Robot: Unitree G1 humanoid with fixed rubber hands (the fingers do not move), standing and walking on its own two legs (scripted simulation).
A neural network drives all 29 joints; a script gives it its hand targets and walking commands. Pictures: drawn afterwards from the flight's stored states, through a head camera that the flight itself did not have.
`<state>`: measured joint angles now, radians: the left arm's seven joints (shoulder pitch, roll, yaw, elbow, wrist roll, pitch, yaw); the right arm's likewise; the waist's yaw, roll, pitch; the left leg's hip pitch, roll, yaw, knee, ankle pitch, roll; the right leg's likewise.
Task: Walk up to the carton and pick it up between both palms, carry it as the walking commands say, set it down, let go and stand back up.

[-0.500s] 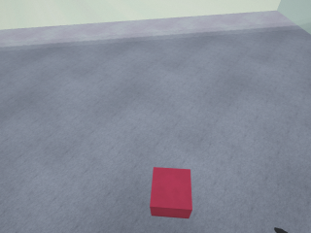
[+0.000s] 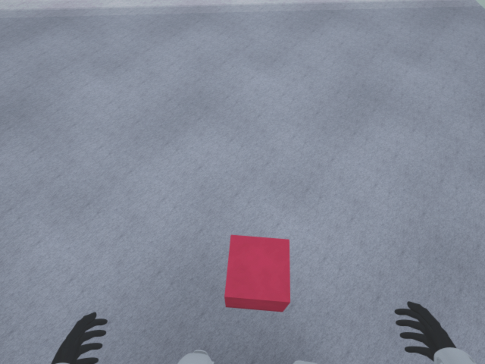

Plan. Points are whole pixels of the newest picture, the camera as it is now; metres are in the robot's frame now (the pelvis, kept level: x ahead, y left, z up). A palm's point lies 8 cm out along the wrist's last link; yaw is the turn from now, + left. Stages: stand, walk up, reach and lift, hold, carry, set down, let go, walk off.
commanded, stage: reach and lift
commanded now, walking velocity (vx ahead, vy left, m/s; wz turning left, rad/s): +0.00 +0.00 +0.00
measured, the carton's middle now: (257, 273) +0.45 -0.06 -0.67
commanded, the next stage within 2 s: none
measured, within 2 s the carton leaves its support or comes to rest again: neither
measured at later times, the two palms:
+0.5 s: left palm (115, 297) +0.25 +0.25 -0.13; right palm (397, 306) +0.24 -0.29 -0.14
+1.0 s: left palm (156, 241) +0.38 +0.20 -0.17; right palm (366, 256) +0.35 -0.27 -0.17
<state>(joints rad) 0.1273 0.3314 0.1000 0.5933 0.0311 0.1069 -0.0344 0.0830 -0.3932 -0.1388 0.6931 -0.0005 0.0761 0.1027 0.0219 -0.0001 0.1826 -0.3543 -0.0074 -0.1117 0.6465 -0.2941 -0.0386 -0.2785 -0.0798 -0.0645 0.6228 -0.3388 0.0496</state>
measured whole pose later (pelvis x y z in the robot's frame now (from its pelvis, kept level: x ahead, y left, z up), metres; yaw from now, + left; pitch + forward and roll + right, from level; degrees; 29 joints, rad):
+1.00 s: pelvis -0.04 +0.01 -0.07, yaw -3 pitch +37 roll -3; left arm -0.73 0.27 0.10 0.70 -0.03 0.19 0.02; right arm -0.70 -0.34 -0.32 0.82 0.00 0.12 0.05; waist 0.02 0.03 -0.06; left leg -1.34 0.00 -0.11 0.97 -0.28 -0.04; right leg -1.27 -0.06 -0.04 0.94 -0.32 0.05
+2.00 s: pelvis -0.07 +0.01 -0.21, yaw -8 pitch +52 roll -5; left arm -1.15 0.22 0.25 0.79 0.03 0.17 0.08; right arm -1.14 -0.27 -0.41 0.86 0.00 0.12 -0.03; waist 0.01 0.05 -0.07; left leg -2.02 0.00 -0.11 1.52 -0.42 -0.05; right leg -1.96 -0.04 0.00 1.50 -0.46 0.06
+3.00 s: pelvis -0.10 +0.01 -0.38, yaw -8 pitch +40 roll -2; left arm -1.46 0.37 0.13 1.12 -0.16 0.04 0.11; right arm -1.45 -0.37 -0.13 1.09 0.12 0.06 -0.12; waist 0.01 0.04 0.39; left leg -2.31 -0.01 -0.11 2.14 -0.53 -0.08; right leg -2.27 0.01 0.06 2.14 -0.57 0.09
